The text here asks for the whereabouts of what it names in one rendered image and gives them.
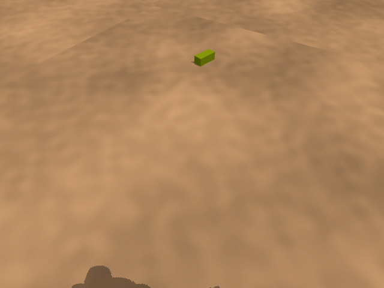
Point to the carton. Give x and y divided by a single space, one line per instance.
204 57

